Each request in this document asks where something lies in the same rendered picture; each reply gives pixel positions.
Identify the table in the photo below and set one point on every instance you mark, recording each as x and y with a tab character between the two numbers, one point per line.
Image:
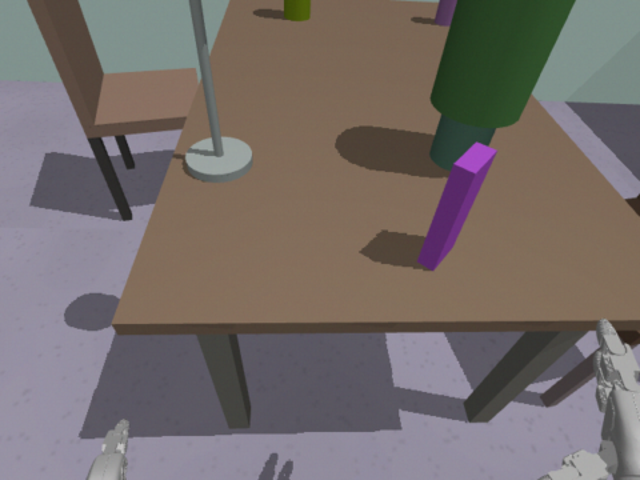
323	234

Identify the desk lamp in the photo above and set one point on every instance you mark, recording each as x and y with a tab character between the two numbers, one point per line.
217	159

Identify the left robot hand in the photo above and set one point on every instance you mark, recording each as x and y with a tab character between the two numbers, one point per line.
112	464

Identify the potted plant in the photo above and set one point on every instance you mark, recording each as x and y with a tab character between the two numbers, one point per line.
494	54

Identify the chair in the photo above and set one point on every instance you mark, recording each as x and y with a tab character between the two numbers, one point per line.
113	104
584	372

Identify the right robot hand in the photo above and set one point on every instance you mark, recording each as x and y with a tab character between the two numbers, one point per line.
618	396

